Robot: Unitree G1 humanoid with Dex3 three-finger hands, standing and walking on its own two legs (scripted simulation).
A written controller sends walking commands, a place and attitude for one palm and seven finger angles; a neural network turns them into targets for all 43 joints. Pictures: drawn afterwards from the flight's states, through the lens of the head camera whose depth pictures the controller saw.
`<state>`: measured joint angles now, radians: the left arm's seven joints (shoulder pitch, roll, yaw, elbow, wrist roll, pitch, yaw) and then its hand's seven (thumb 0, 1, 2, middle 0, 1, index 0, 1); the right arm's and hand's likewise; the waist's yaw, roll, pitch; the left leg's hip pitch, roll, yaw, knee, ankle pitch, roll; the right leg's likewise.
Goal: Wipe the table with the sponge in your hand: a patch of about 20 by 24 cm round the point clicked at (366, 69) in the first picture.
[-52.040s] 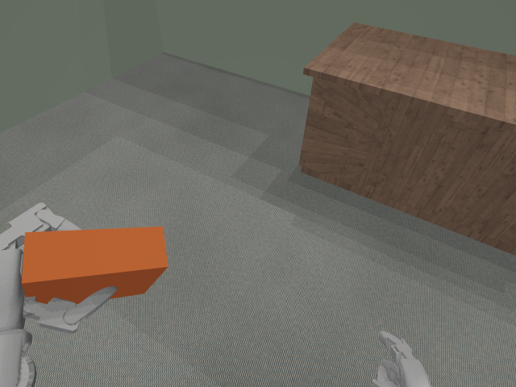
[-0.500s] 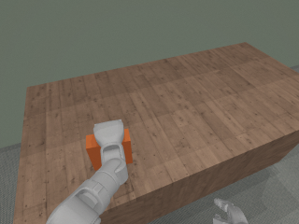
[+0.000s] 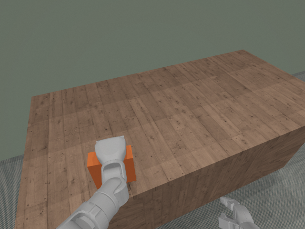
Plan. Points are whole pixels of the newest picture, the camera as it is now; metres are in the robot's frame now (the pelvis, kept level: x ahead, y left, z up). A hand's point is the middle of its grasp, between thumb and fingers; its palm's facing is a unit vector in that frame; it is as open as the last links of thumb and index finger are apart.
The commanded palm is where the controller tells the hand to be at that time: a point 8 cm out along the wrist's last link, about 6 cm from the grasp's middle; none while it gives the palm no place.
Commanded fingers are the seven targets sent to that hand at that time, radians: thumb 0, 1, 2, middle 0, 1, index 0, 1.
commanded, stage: wipe back along the third lane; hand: left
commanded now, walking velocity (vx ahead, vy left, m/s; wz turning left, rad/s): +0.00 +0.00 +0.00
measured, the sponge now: (114, 171) +0.31 +0.17 -0.06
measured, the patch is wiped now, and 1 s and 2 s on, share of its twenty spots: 1.00 1.00 1.00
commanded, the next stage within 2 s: slide back across to the middle lane in 1.16 s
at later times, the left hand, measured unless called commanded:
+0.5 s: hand (116, 168) +0.29 +0.15 -0.01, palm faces -0.04 -0.05 -1.00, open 9.2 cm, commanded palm +0.25 +0.13 +0.02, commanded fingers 0.00 0.10 1.30 -1.20 -1.60 -1.20 -1.60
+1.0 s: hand (116, 168) +0.30 +0.15 -0.01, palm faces -0.04 -0.05 -1.00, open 9.2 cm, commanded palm +0.25 +0.13 +0.02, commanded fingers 0.00 0.10 1.30 -1.20 -1.60 -1.20 -1.60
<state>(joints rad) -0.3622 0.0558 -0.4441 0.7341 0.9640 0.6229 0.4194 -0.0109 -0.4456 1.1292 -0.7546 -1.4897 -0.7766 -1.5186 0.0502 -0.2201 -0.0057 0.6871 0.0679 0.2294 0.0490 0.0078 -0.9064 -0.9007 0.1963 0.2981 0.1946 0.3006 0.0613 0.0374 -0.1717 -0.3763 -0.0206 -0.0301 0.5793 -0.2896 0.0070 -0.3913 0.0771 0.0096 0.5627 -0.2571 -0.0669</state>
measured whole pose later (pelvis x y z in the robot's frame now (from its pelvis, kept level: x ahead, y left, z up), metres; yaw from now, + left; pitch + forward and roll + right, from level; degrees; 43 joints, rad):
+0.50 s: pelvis +0.00 -0.01 +0.00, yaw -1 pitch +3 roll +1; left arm -0.22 0.08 -0.45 0.59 0.98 0.61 0.39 0.00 -0.44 1.12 -0.76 -1.49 -0.78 -1.51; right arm 0.02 -0.23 -0.01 0.68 0.07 0.21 0.05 0.01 -0.91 -0.90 0.20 0.30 0.19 0.30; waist 0.08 0.04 -0.17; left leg -0.34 -0.01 -0.03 0.57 -0.29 -0.01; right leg -0.36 0.09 0.01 0.57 -0.26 -0.08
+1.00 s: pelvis -0.01 -0.01 +0.00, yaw +0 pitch +4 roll +1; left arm -0.27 0.05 -0.46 0.61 0.99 0.63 0.39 -0.01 -0.46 1.12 -0.78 -1.47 -0.81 -1.49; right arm 0.04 -0.22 0.00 0.69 0.08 0.20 0.05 0.01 -0.91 -0.90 0.20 0.30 0.19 0.30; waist 0.08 0.04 -0.17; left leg -0.38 -0.02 -0.03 0.60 -0.30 0.00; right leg -0.40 0.08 0.01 0.60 -0.27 -0.07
